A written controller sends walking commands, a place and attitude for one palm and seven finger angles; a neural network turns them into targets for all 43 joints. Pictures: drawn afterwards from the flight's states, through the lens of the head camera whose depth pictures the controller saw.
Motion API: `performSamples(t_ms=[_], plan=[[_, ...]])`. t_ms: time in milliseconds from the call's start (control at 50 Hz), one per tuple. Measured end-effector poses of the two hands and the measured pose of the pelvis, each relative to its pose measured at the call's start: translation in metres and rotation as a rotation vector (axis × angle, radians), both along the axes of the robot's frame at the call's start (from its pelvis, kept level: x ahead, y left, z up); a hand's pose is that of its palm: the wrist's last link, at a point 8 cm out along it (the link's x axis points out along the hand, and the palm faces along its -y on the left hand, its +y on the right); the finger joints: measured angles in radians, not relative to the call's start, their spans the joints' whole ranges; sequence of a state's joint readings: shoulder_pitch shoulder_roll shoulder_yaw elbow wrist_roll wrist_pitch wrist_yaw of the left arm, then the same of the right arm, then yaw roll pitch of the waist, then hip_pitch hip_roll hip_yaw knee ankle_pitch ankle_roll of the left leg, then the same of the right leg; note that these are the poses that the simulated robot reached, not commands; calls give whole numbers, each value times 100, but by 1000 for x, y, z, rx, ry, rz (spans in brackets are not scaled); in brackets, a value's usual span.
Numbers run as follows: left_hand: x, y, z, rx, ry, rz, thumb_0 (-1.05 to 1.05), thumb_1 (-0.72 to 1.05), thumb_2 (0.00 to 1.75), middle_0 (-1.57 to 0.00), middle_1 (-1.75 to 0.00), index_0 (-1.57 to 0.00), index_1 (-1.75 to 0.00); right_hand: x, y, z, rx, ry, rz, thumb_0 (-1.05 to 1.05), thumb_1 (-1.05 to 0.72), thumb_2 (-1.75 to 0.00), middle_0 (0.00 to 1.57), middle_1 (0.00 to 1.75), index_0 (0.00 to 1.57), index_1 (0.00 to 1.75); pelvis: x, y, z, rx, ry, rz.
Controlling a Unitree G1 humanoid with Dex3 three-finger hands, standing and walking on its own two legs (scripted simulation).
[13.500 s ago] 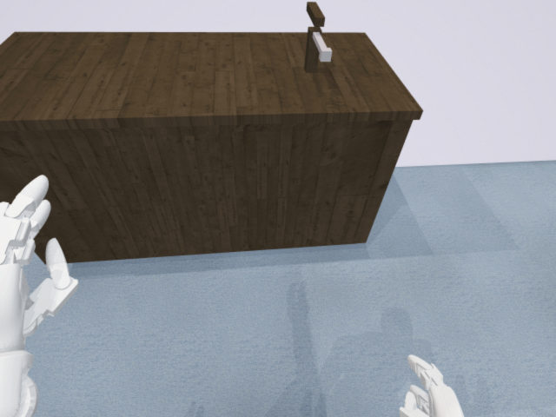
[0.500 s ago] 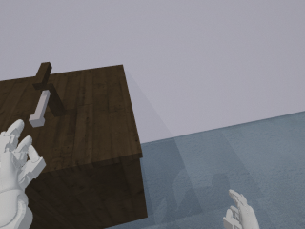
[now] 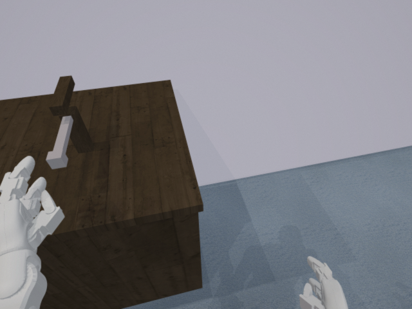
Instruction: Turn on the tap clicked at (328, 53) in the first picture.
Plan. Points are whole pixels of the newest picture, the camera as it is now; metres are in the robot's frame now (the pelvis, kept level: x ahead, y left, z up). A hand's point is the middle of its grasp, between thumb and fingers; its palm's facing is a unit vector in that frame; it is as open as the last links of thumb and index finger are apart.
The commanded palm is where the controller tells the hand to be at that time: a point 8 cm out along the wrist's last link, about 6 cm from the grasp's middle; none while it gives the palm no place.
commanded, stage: reach beside the lever's end, fingers flat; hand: left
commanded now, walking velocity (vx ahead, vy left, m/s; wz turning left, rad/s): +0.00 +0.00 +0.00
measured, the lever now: (57, 159) +0.34 +0.36 +0.11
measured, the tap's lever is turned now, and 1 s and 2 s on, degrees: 0 0 1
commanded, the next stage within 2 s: push the lever round in 1.40 s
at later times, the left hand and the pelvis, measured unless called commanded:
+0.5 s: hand (46, 194) +0.25 +0.33 +0.11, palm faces +0.58 -0.81 -0.09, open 7.6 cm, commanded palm +0.20 +0.36 +0.11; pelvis -0.01 +0.00 +0.00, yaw +0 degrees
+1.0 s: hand (38, 182) +0.29 +0.37 +0.10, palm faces +0.59 -0.80 -0.08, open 7.8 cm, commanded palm +0.24 +0.40 +0.10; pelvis +0.00 +0.01 -0.01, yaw -1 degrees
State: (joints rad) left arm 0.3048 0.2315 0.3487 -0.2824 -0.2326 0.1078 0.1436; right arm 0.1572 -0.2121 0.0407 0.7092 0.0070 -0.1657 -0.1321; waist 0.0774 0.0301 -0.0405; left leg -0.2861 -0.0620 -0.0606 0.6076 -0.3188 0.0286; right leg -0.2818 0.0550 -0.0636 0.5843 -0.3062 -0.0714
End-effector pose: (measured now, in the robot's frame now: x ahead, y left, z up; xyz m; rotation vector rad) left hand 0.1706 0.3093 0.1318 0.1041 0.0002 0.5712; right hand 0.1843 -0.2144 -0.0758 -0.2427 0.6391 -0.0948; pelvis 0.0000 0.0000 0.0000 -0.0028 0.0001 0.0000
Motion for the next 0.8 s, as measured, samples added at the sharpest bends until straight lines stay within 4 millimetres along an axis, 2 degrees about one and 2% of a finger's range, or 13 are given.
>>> performSamples(t_ms=[140, 300, 440, 600, 800], plan=[[6, 13, -2, -3, 6, 11, 2, 90, 90, -19, -25, -19, -25, -6, 5, 1, 3, 3, -9, 1, -90, -89, 21, 30, 20, 30, -4, 4, 1, -3, 3, -7], [9, 28, -5, -12, -3, 37, 2, 90, 90, -18, -23, -18, -23, -16, 1, -1, -15, 20, -24, 1, -90, -89, 21, 30, 20, 30, -9, 6, 0, -6, 3, -4], [26, 41, -14, -23, 15, 44, 2, 90, 90, -18, -22, -18, -21, -25, -8, -4, -45, 52, -41, 1, -90, -89, 21, 30, 20, 30, -13, 5, 0, -8, 12, -3], [47, 55, -12, -8, 5, 40, 2, 90, 90, -17, -20, -17, -19, -33, -17, -8, -50, 76, -73, 1, -90, -89, 21, 30, 20, 30, -9, 5, -1, -10, 34, -12], [58, 75, -27, -32, 42, 71, 2, 90, 90, -17, -17, -16, -17, -39, -25, -15, -59, 125, -95, 1, -90, -89, 21, 30, 20, 30, -2, 5, -4, -10, 61, -16]])
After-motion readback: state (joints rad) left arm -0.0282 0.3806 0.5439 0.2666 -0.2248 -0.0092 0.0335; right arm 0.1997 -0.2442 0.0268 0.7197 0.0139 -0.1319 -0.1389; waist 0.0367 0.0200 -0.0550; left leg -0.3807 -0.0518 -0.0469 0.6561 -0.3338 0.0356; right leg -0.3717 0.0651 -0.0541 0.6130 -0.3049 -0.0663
